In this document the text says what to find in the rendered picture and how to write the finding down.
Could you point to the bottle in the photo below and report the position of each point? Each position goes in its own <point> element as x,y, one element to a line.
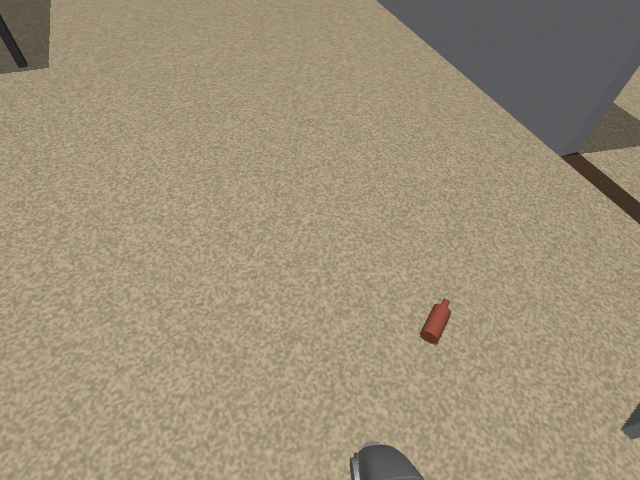
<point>436,322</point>

